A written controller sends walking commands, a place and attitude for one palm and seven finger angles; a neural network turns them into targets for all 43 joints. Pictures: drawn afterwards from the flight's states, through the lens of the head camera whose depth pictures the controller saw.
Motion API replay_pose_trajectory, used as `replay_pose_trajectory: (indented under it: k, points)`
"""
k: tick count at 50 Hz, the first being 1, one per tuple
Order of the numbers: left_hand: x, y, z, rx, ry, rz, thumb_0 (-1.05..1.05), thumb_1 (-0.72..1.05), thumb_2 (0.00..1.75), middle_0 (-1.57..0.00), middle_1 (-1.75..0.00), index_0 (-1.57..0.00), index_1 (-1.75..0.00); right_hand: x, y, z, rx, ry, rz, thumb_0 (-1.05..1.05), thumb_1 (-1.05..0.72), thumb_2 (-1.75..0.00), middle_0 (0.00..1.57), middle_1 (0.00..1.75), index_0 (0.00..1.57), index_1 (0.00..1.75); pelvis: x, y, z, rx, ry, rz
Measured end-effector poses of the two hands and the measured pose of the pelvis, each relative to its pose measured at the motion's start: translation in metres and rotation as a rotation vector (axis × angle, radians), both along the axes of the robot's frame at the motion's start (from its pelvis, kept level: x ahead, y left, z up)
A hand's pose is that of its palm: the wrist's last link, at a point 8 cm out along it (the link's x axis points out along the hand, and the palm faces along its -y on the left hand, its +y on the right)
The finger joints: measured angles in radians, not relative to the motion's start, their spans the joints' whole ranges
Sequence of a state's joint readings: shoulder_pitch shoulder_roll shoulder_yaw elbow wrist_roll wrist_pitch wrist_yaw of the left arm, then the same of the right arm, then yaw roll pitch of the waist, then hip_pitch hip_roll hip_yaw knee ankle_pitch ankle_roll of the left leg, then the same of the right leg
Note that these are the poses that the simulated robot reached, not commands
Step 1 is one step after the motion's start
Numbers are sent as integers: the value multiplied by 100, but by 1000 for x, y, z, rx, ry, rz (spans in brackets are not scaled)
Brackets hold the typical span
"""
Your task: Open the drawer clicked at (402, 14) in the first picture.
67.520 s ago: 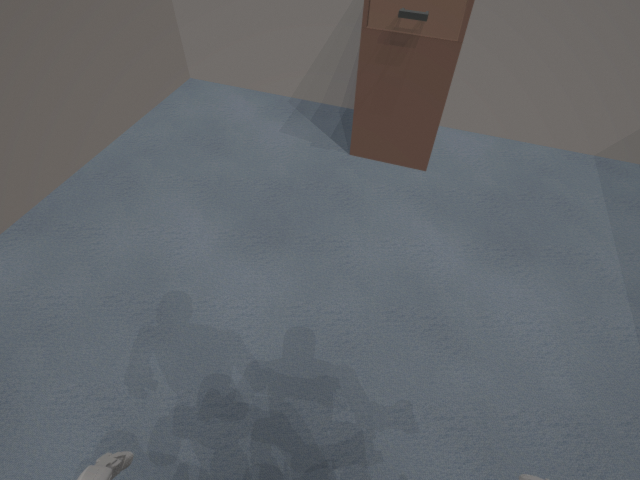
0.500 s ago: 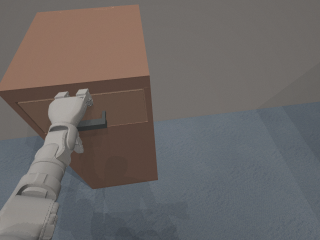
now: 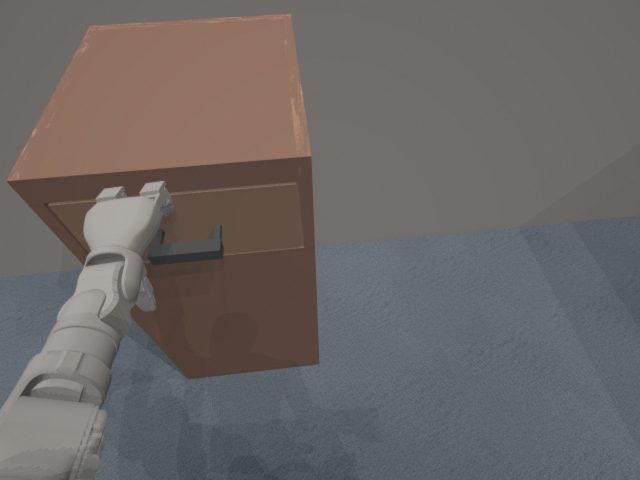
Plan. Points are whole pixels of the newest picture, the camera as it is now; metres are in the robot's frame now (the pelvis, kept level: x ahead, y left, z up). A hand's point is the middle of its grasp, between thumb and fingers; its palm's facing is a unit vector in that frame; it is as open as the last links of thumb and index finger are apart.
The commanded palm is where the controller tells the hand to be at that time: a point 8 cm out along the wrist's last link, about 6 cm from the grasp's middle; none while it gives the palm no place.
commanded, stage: re-aim the fingers above the handle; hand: left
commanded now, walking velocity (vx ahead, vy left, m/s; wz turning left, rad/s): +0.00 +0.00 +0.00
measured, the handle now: (188, 241) +0.47 +0.23 -0.02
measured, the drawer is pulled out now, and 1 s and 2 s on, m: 0.00 0.00 0.00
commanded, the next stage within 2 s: lower the fingers behind the handle in 0.24 s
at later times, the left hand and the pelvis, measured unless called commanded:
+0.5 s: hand (147, 246) +0.41 +0.26 +0.03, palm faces -0.01 -0.05 -1.00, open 13.7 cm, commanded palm +0.39 +0.25 +0.08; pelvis +0.01 +0.01 +0.00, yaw +0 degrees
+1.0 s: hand (170, 256) +0.42 +0.23 +0.00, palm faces +0.03 -0.02 -1.00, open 13.6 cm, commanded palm +0.40 +0.24 +0.05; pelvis -0.01 +0.00 -0.01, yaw +0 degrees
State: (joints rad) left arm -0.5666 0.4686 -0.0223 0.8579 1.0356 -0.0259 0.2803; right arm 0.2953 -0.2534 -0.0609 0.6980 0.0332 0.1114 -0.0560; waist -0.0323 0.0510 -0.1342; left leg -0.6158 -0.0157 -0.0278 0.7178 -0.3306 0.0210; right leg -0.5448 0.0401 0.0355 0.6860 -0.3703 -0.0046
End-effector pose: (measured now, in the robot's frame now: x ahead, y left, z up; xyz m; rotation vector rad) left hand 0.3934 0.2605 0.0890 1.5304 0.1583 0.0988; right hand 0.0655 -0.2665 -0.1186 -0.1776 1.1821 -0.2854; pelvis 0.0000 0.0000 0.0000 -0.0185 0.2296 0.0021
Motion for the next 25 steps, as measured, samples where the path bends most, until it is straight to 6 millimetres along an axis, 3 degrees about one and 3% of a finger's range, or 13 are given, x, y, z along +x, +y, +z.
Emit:
replay_pose_trajectory:
  k: [25]
  points:
    - [0,-6,-1,-9,-30,-6,0,-49,30,-33,-120,-33,-123,29,19,0,31,-35,51,1,-90,-90,20,29,21,30,7,7,-1,-3,-3,7]
